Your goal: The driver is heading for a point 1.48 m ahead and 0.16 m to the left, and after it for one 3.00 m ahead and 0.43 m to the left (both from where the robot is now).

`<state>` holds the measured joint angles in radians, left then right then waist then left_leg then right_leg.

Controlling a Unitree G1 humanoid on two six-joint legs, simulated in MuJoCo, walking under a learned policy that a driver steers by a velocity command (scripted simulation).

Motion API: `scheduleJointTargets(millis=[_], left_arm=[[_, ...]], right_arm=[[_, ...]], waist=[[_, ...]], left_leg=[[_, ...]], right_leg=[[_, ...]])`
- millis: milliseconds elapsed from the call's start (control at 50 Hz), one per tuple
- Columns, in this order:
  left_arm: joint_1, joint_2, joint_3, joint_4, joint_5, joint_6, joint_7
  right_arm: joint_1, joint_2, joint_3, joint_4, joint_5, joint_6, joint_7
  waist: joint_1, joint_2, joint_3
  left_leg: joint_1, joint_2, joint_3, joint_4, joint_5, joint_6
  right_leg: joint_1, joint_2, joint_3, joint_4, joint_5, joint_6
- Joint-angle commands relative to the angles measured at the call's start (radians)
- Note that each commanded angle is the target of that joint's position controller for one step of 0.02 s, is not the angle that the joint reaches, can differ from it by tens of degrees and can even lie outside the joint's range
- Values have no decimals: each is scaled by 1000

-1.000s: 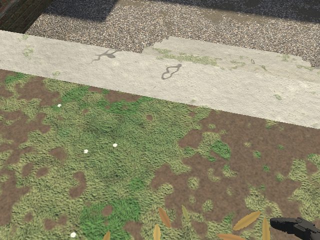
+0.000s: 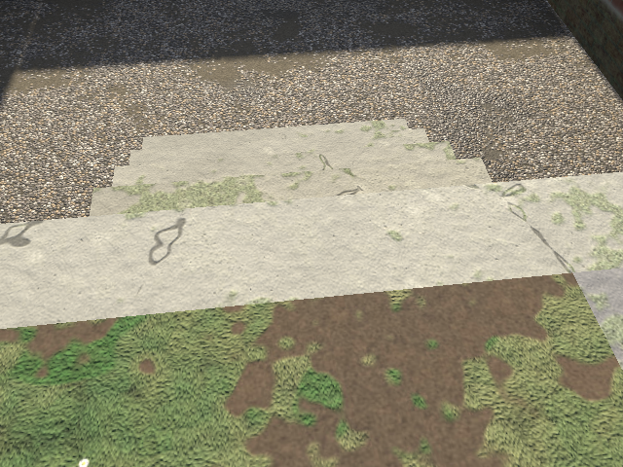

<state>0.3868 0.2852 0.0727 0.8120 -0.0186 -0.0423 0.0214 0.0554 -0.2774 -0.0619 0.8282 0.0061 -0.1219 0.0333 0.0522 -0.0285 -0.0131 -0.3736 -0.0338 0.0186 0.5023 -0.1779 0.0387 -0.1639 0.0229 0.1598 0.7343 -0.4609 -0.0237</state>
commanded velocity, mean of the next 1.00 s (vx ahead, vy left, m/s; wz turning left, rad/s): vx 0.49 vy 0.00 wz -0.04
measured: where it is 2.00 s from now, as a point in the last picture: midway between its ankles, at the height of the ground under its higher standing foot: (335, 254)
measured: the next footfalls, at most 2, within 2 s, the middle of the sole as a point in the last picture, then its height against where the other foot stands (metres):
right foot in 0.44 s outside the picture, level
left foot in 0.98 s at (292, 372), level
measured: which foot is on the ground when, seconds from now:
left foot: down 0.00-0.44, up 0.46-0.96, down 0.98-1.00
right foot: up 0.00-0.42, down 0.44-1.00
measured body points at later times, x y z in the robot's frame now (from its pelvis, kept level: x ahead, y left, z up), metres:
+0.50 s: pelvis +0.27 -0.04 -0.01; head +0.31 -0.04 +0.44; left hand +0.50 +0.19 -0.08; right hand +0.24 -0.31 -0.15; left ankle +0.07 +0.11 -0.68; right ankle +0.37 -0.13 -0.73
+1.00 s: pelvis +0.55 +0.00 -0.01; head +0.58 +0.01 +0.44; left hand +0.54 +0.27 -0.15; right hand +0.76 -0.23 -0.10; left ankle +0.67 +0.11 -0.73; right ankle +0.38 -0.13 -0.73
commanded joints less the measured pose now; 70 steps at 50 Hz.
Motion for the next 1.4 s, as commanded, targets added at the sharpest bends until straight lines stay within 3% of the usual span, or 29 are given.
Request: scheduleJointTargets(millis=[20,60,100,240,320,380,440,460,480,500,520,540,560,640,800,920,940,960,980,1000,1020,1040,1060,1080,1100,1140,1240,1320,1400], left_arm=[[-42,139,21,-106,-26,-47,0],[-108,116,18,-114,-3,-50,-6],[-114,89,17,-121,6,-45,-13],[-296,18,-14,-186,10,-47,-26],[-409,23,-18,-224,-2,-52,-48],[-421,53,-9,-241,-2,-55,-62],[-113,149,40,-158,5,-51,-49],[68,228,58,-127,16,-42,-35],[66,261,57,-112,19,-43,-48],[41,157,33,-122,12,-42,-48],[-36,130,21,-129,10,-44,-45],[-98,122,16,-134,16,-44,-46],[-141,102,11,-136,23,-47,-50],[-162,95,10,-108,18,-71,-52],[-48,153,23,-28,7,-57,-26],[6,172,32,33,-4,-24,-16],[40,52,-26,70,173,-60,-73],[-17,95,-6,60,142,-72,-91],[-4,118,-4,64,128,-80,-103],[167,20,-36,65,134,-89,-103],[201,-4,-59,71,141,-100,-130],[-47,57,-35,35,98,-91,-128],[-109,71,-29,24,83,-94,-103],[-89,89,-27,33,98,-92,-79],[-107,53,-41,26,116,-90,-67],[-98,8,-55,32,121,-70,-63],[-210,-22,-71,2,104,-42,-79],[-316,-22,-70,-35,102,-18,-87],[-425,9,-59,-75,87,-12,-77]], right_arm=[[261,-159,-44,29,10,1,0],[173,-103,-24,6,-3,11,-2],[158,-89,-15,6,-12,12,-6],[238,-152,-22,43,10,20,-28],[324,-162,-19,76,19,33,-30],[337,-180,-24,90,20,51,-35],[306,-178,-20,76,11,65,-41],[323,-119,4,46,-22,62,-43],[459,-9,35,48,-2,39,-30],[372,-136,7,53,22,22,-22],[269,-167,-3,18,39,11,-18],[222,-149,-1,12,32,9,-22],[208,-139,-5,10,15,14,-25],[234,-79,1,15,6,54,-30],[-45,-53,17,-65,-1,41,-12],[-108,-88,12,-111,8,27,16],[11,-69,37,-72,-112,41,11],[66,-120,9,-71,-99,44,8],[134,-192,-17,-56,-64,33,2],[299,-221,-17,-30,-56,27,-7],[508,-180,-6,12,-67,34,-19],[569,-144,-5,64,-87,19,-27],[431,-153,-8,48,-69,8,-29],[344,-103,7,29,-62,9,-33],[305,-45,28,31,-59,7,-34],[220,9,47,3,-68,5,-41],[322,-36,30,28,-100,-17,-11],[414,-43,28,73,-81,-9,35],[465,-60,21,109,-81,-1,43]], waist=[[-136,193,-50],[-99,111,29],[-73,135,32],[-109,102,59],[-144,97,86],[-113,105,79],[57,105,-123],[102,-47,-286],[14,-304,-408],[53,-171,-319],[43,-117,-163],[12,-25,-87],[-18,-7,-37],[-80,-39,-3],[3,-16,73],[-4,-43,74],[-56,-50,28],[-110,-32,14],[-139,33,-84],[-107,213,-337],[-199,291,-450],[-271,174,-154],[-203,160,18],[-149,125,3],[-107,101,9],[-44,71,4],[-81,56,37],[-101,87,48],[-113,84,61]], left_leg=[[564,385,-622,-263,-343,221],[407,305,-438,-297,-177,185],[319,261,-341,-333,-39,174],[265,208,-130,-372,257,161],[320,241,-123,-355,248,151],[424,285,-125,-284,372,126],[341,211,-50,97,688,68],[114,139,-7,439,322,35],[-226,-27,-75,725,-388,-4],[-334,35,-151,810,-389,8],[-377,80,-118,799,-294,18],[-341,124,-96,755,-208,12],[-303,150,-92,699,-159,4],[-225,185,-86,580,-75,-28],[-234,138,-35,133,300,-53],[-225,104,-36,9,149,5],[-125,95,-61,30,220,36],[-4,57,-4,-7,180,64],[264,28,18,33,171,106],[754,186,-208,91,306,291],[1016,383,-667,-122,-48,411],[828,328,-679,-239,-362,255],[589,325,-590,-268,-381,212],[458,315,-526,-296,-289,224],[361,304,-449,-312,-160,220],[225,282,-350,-375,-46,215],[178,232,-155,-393,216,250],[169,212,-96,-342,361,239],[373,264,-119,-306,421,215]], right_leg=[[-652,-30,21,495,-28,-20],[-617,-107,-46,429,115,-20],[-542,-141,-68,362,180,-11],[-489,-122,-148,-29,455,32],[-442,-87,-163,-165,529,16],[-419,-69,-160,-217,440,-24],[47,-30,-194,-237,428,-102],[363,-247,54,-196,454,-166],[602,-436,542,-352,216,-319],[539,-397,538,-414,101,-276],[395,-361,380,-436,159,-238],[250,-321,276,-462,281,-224],[144,-286,196,-491,374,-217],[-5,-246,63,-592,459,-230],[20,-202,-92,-626,453,-184],[218,-287,-66,-509,562,-153],[249,-302,-51,-498,612,-171],[225,-259,-98,-418,718,-151],[116,-158,-169,-237,759,-102],[-170,-41,-199,65,469,-35],[-466,98,-140,297,-130,-9],[-663,42,-16,477,-77,-58],[-701,-28,-27,527,28,-73],[-615,-78,-24,484,94,-88],[-557,-117,-30,450,152,-94],[-462,-147,-46,394,184,-76],[-536,-154,-128,129,478,-13],[-459,-104,-175,-45,612,-12],[-519,-83,-156,-162,568,-36]])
